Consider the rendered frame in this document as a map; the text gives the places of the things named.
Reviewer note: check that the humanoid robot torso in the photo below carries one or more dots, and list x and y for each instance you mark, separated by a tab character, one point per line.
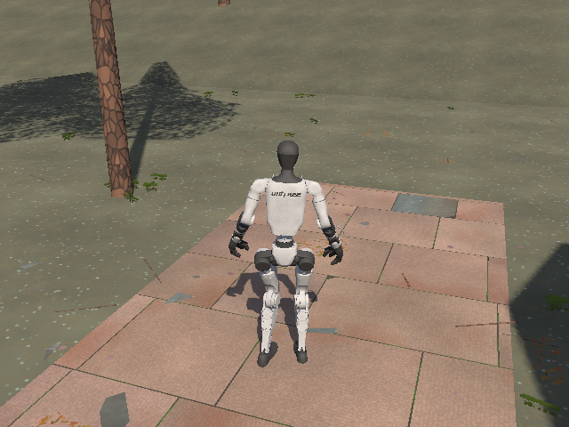
285	214

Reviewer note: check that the right robot hand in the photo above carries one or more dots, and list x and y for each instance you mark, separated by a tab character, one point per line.
338	251

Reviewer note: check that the left robot hand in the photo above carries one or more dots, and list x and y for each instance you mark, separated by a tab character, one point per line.
232	247

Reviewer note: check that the left robot upper arm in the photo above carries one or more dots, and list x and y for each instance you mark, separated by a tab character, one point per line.
258	187

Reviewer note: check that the robot left forearm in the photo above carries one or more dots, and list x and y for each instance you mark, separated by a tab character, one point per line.
239	230

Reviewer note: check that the right robot upper arm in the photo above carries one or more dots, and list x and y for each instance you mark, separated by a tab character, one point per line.
315	190

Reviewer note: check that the robot right forearm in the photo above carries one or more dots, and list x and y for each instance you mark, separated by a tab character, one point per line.
331	235

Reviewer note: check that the left robot shin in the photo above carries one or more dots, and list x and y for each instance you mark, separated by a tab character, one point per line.
268	322

